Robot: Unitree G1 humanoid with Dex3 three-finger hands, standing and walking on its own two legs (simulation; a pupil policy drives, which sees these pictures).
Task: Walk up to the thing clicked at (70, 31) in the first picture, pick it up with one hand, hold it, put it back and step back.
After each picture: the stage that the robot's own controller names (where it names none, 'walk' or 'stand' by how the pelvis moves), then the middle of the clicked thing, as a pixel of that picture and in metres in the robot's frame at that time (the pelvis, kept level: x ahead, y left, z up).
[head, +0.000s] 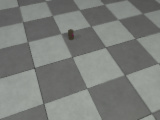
stand; (70, 34) +1.42 +0.14 -0.72
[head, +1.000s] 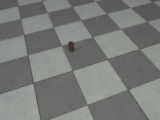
walk; (71, 46) +1.29 +0.24 -0.72
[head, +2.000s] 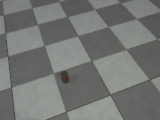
walk; (65, 77) +0.79 +0.23 -0.72
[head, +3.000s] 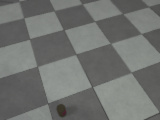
walk; (61, 110) +0.46 +0.19 -0.70
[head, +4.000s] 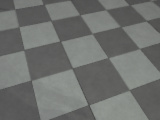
stand; out of the picture +0.33 +0.18 -0.71
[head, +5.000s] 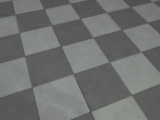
stand; out of the picture +0.29 +0.18 -0.72
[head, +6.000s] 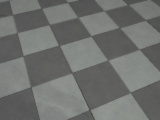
stand; out of the picture +0.29 +0.19 -0.73
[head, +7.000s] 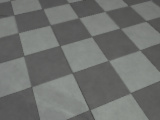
stand; out of the picture +0.30 +0.19 -0.73
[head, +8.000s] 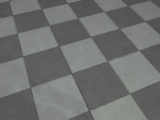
stand; out of the picture +0.29 +0.19 -0.73
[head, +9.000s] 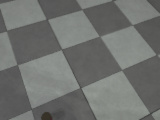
go down; (47, 118) +0.31 +0.20 -0.68
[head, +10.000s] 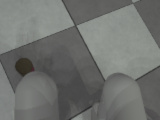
go down; (25, 68) +0.37 +0.23 -0.29
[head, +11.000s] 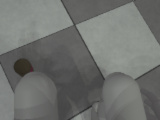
close in; (24, 69) +0.37 +0.23 -0.29
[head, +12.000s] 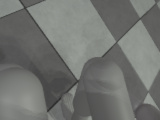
close in; out of the picture +0.35 +0.25 -0.21
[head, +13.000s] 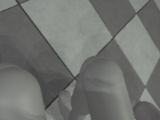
close; out of the picture +0.35 +0.27 -0.21
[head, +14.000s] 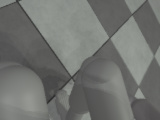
lift; out of the picture +0.34 +0.26 -0.22
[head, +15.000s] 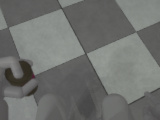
lift; (23, 79) +0.31 +0.19 -0.01
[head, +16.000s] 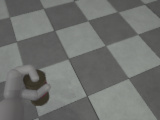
hold; (37, 88) +0.31 +0.16 +0.00
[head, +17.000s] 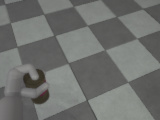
hold; (37, 87) +0.32 +0.17 +0.00
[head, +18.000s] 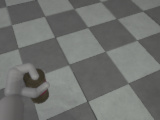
hold; (37, 86) +0.32 +0.17 +0.00
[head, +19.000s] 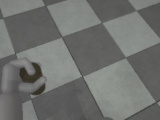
crouch; (33, 79) +0.34 +0.17 -0.05
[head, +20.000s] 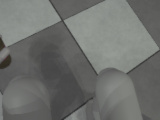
lower; out of the picture +0.41 +0.25 -0.13
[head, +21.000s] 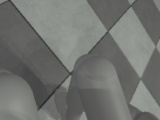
lower; out of the picture +0.38 +0.28 -0.22
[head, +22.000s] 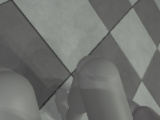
lower; out of the picture +0.37 +0.29 -0.21
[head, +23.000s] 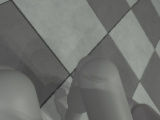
lower; out of the picture +0.37 +0.29 -0.22
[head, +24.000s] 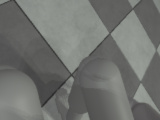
lower; out of the picture +0.37 +0.29 -0.22
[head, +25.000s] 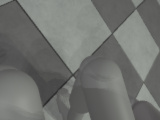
open; out of the picture +0.36 +0.26 -0.22
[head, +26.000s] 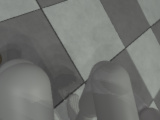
stand; out of the picture +0.35 +0.24 -0.23
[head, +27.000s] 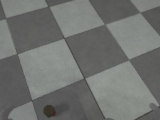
stand; (49, 111) +0.32 +0.19 -0.58
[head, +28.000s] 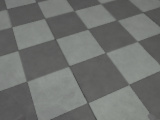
stand; out of the picture +0.31 +0.19 -0.66
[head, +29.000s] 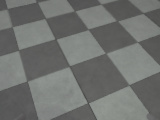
stand; out of the picture +0.31 +0.18 -0.67
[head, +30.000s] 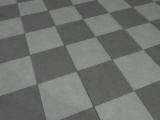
stand; out of the picture +0.34 +0.17 -0.72
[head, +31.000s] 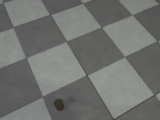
walk; (59, 105) +0.40 +0.16 -0.69
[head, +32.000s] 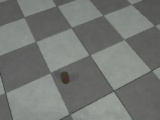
walk; (65, 77) +0.66 +0.17 -0.70
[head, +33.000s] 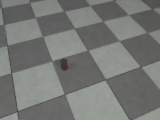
stand; (64, 64) +0.95 +0.20 -0.70
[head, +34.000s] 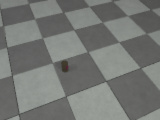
stand; (64, 66) +0.94 +0.16 -0.72
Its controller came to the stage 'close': yes
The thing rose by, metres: 0.70
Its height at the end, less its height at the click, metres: +0.00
